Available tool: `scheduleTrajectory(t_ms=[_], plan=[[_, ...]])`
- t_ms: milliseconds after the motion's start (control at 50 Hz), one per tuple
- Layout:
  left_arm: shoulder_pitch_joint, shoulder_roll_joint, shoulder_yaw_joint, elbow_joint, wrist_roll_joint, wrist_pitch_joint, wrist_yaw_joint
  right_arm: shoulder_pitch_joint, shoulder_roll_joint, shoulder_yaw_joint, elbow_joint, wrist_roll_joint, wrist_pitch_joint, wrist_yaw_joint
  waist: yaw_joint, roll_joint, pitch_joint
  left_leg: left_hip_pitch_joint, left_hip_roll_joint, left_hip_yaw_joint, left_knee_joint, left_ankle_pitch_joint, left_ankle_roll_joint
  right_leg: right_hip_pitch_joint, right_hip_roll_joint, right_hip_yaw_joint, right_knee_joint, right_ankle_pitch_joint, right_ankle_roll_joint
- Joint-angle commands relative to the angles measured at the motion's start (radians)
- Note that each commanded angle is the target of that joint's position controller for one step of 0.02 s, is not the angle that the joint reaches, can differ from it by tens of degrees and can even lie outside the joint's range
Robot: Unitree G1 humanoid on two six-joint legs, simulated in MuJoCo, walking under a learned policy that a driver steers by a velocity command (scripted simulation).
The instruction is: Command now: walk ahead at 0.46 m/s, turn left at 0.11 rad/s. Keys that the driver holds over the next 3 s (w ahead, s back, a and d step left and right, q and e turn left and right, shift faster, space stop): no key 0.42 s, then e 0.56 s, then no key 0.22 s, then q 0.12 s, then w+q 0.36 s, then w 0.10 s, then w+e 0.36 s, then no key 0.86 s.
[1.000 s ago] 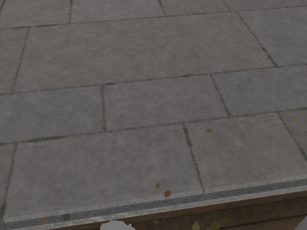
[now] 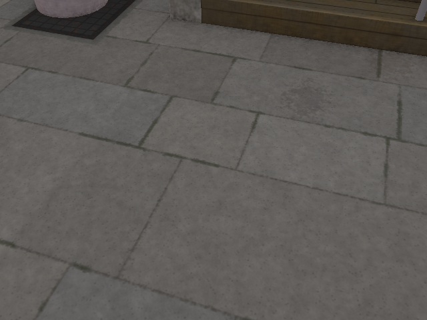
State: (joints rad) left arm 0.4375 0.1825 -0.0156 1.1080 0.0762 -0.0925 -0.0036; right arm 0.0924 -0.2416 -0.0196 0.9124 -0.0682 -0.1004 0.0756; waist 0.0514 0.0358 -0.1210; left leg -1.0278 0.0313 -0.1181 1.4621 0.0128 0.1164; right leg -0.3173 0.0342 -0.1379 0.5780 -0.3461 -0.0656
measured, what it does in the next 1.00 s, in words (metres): walks ahead, turning right: left foot, then right foot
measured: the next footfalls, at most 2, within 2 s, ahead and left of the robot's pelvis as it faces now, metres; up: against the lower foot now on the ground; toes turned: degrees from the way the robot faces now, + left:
left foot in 0.26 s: +0.32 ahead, +0.13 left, +0.00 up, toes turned +1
right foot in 0.56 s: +0.22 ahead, -0.10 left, +0.00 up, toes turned -6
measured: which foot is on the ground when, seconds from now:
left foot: up 0.00-0.24, down 0.26-1.00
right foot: down 0.00-0.30, up 0.32-0.54, down 0.56-0.78, up 0.80-1.00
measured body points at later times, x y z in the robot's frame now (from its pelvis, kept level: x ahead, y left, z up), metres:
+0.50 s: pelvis +0.18 +0.04 +0.01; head +0.20 +0.04 +0.46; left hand +0.26 +0.28 -0.13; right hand +0.35 -0.20 -0.11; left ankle +0.28 +0.13 -0.73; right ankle +0.15 -0.11 -0.69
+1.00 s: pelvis +0.19 +0.01 +0.01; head +0.21 -0.01 +0.45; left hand +0.41 +0.23 -0.09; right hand +0.25 -0.28 -0.12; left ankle +0.28 +0.13 -0.73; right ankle +0.17 -0.10 -0.69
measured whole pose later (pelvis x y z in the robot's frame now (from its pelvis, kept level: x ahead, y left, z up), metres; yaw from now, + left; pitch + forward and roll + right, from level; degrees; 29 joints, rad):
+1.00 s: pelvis +0.19 +0.01 +0.01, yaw -15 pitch +1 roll +2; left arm 0.12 0.25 0.09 0.75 -0.01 0.03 0.02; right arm 0.10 -0.24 -0.08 0.84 -0.01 -0.01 -0.08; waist -0.02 0.01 0.04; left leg -0.34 0.12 0.25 0.51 -0.17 0.01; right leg -0.47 -0.08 -0.05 0.91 -0.41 0.01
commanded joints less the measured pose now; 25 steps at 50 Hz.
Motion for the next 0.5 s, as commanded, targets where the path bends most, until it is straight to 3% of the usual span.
scheduleTrajectory(t_ms=[20, 60, 120, 160, 220, 240, 260, 280, 300, 320, 340, 360, 380, 400, 420, 460, 500], plan=[[-0.067, 0.022, -0.005, -0.093, 0.014, -0.044, -0.012, -0.072, 0.01, 0.007, -0.071, 0.001, -0.01, 0.012, -0.037, -0.066, 0.036, -0.055, 0.048, 0.047, -0.191, 0.117, -0.036, 0.132, -0.211, 0.204, -0.284, 0.543, -0.154], [-0.028, 0.044, -0.004, -0.101, -0.005, -0.049, -0.017, -0.125, 0.028, 0.012, -0.091, 0.012, -0.006, 0.022, -0.03, -0.084, 0.015, 0.103, 0.064, 0.121, -0.388, 0.156, -0.064, 0.131, -0.19, 0.12, -0.281, 0.728, -0.122], [0.027, 0.091, 0.014, -0.096, -0.025, -0.054, -0.025, -0.236, 0.01, -0.003, -0.143, 0.023, 0.015, 0.028, -0.017, -0.122, 0.084, 0.258, 0.038, 0.155, -0.587, 0.151, -0.077, 0.115, -0.221, 0.123, -0.312, 0.759, -0.105], [0.021, 0.12, 0.035, -0.093, -0.058, -0.065, -0.03, -0.285, -0.016, -0.024, -0.168, 0.031, 0.021, 0.013, -0.024, -0.136, 0.109, 0.262, 0.024, 0.147, -0.736, 0.075, -0.08, 0.249, -0.241, 0.145, -0.294, 0.858, -0.084], [0.015, 0.143, 0.063, -0.089, -0.074, -0.059, -0.031, -0.292, -0.035, -0.047, -0.163, 0.039, 0.013, -0.014, -0.035, -0.135, 0.088, 0.366, -0.009, 0.161, -0.94, 0.021, -0.069, 0.401, -0.253, 0.149, -0.207, 1.013, -0.06], [-0.005, 0.134, 0.069, -0.09, -0.084, -0.049, -0.032, -0.264, -0.05, -0.058, -0.152, 0.049, 0.004, -0.029, -0.055, -0.121, 0.073, 0.47, -0.027, 0.185, -1.031, 0.095, -0.038, 0.402, -0.235, 0.13, -0.156, 1.06, -0.041], [-0.003, 0.123, 0.071, -0.099, -0.088, -0.042, -0.04, -0.2, -0.077, -0.069, -0.127, 0.064, -0.01, -0.047, -0.069, -0.096, 0.006, 0.658, -0.035, 0.19, -1.059, 0.261, 0.006, 0.366, -0.197, 0.115, -0.102, 1.092, -0.01], [0.034, 0.052, 0.055, -0.128, -0.088, -0.034, -0.035, -0.13, -0.113, -0.073, -0.118, 0.057, -0.023, -0.06, -0.037, -0.028, -0.192, 1.032, 0.072, 0.124, -0.925, 0.651, 0.124, 0.215, -0.139, 0.087, 0.004, 0.88, 0.038], [0.188, -0.04, 0.018, -0.127, -0.08, -0.032, -0.025, -0.043, -0.084, -0.042, -0.107, 0.069, -0.019, -0.045, 0.001, 0.137, -0.414, 1.449, 0.3, -0.143, -0.903, 0.788, 0.301, -0.062, -0.085, 0.106, 0.19, 0.381, 0.139], [0.103, 0.0, 0.032, -0.132, -0.074, -0.021, -0.029, 0.121, -0.043, -0.043, -0.059, 0.071, -0.007, -0.043, -0.088, 0.191, -0.393, 1.428, 0.381, -0.312, -1.021, 0.682, 0.29, -0.148, -0.008, 0.109, 0.355, -0.252, 0.172], [-0.039, 0.031, 0.056, -0.177, -0.064, 0.0, -0.032, 0.147, -0.106, -0.078, -0.024, 0.064, -0.013, -0.057, -0.115, 0.125, -0.225, 1.27, 0.333, -0.254, -1.081, 0.461, 0.205, -0.231, -0.053, 0.148, 0.492, -0.367, 0.16], [-0.075, 0.064, 0.071, -0.175, -0.047, 0.007, -0.029, 0.061, -0.137, -0.098, -0.034, 0.073, -0.019, -0.071, -0.08, 0.073, -0.092, 1.068, 0.274, -0.169, -1.13, 0.307, 0.13, -0.231, -0.107, 0.181, 0.538, -0.346, 0.152], [-0.028, 0.054, 0.076, -0.157, -0.036, 0.004, -0.024, -0.056, -0.089, -0.088, -0.066, 0.087, -0.018, -0.074, -0.015, 0.057, -0.052, 0.917, 0.229, -0.108, -1.169, 0.221, 0.093, -0.161, -0.136, 0.192, 0.483, -0.327, 0.158], [-0.035, 0.007, 0.064, -0.155, -0.028, -0.001, -0.024, -0.13, -0.04, -0.078, -0.088, 0.102, -0.02, -0.07, 0.012, 0.035, -0.012, 0.806, 0.209, -0.07, -1.199, 0.174, 0.083, -0.109, -0.148, 0.184, 0.424, -0.288, 0.166], [-0.045, -0.016, 0.058, -0.153, -0.022, -0.002, -0.026, -0.174, -0.039, -0.081, -0.101, 0.104, -0.019, -0.061, 0.033, 0.01, -0.022, 0.731, 0.183, -0.032, -1.215, 0.132, 0.07, -0.036, -0.15, 0.166, 0.382, -0.255, 0.175], [0.011, -0.021, 0.063, -0.122, -0.043, -0.002, -0.04, -0.249, -0.049, -0.091, -0.123, 0.089, -0.027, -0.043, 0.071, -0.008, -0.023, 0.633, 0.133, 0.062, -1.2, 0.06, 0.04, 0.074, -0.147, 0.134, 0.32, -0.115, 0.179], [0.03, -0.002, 0.072, -0.118, -0.056, -0.013, -0.051, -0.269, -0.048, -0.093, -0.119, 0.09, -0.024, -0.031, 0.085, -0.021, 0.002, 0.585, 0.134, 0.075, -1.154, -0.098, 0.033, 0.119, -0.141, 0.108, 0.202, 0.074, 0.163]])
